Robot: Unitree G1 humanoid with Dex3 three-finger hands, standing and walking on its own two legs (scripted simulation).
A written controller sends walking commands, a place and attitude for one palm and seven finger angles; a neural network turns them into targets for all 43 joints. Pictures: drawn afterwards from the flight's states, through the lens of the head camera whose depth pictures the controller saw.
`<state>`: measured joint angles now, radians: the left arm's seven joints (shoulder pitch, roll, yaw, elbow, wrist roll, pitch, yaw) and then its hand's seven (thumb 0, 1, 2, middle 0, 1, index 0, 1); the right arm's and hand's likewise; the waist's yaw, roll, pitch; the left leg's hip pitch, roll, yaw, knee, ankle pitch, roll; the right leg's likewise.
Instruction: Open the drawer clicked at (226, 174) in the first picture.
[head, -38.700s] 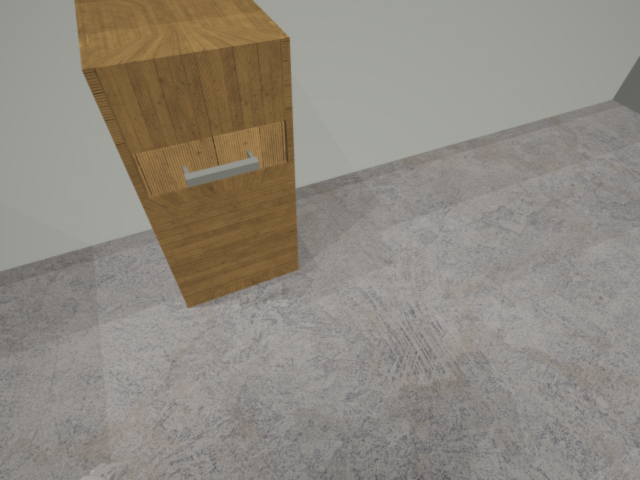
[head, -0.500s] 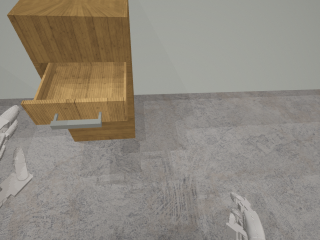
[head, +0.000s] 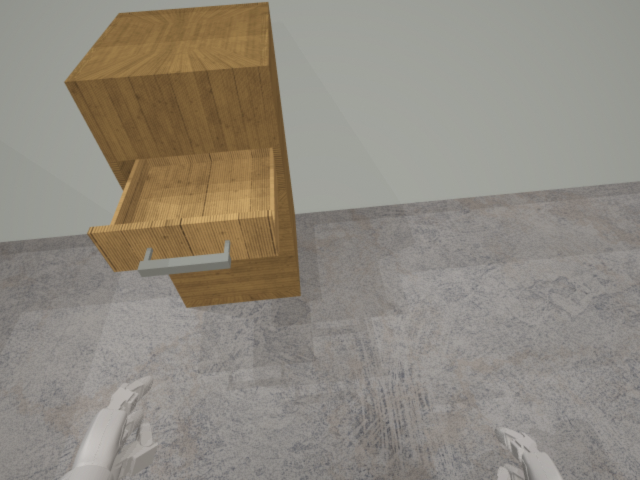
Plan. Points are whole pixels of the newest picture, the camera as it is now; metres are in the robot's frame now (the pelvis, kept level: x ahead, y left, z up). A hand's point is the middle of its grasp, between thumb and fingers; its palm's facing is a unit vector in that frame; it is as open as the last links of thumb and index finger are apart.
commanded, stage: let the arm hang, fingers relaxed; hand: left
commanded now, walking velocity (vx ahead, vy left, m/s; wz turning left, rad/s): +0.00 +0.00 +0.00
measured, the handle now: (186, 256) +0.58 +0.34 -0.16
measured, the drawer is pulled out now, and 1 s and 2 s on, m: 0.25 0.25 0.25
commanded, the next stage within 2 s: look to check the result in 0.94 s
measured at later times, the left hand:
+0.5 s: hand out of the picture -0.02 +0.21 -0.16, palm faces -0.02 -0.96 -0.29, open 7.4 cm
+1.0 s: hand out of the picture +0.08 +0.19 -0.15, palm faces -0.04 -0.96 -0.28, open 7.4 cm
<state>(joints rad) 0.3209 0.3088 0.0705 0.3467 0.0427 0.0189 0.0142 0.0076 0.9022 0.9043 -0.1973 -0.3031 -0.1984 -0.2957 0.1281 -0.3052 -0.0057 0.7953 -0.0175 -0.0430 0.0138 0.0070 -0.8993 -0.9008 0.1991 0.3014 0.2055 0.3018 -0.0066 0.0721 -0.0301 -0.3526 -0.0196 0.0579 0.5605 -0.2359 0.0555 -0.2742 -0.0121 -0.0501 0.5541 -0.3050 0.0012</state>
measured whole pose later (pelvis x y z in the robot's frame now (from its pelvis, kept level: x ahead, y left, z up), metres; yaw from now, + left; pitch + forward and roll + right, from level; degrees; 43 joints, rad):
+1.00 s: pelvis +0.01 -0.02 +0.02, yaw -1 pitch -1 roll +0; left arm 0.15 0.25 0.01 1.11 0.02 -0.01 0.02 0.01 0.91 0.90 -0.20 -0.30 -0.20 -0.30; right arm 0.16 -0.27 -0.02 1.12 -0.02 -0.01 -0.01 0.00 -0.90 -0.90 0.20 0.30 0.20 0.30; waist -0.02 0.00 0.05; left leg -0.16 0.00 0.06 0.32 -0.14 0.02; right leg -0.09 0.02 -0.05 0.33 -0.21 -0.03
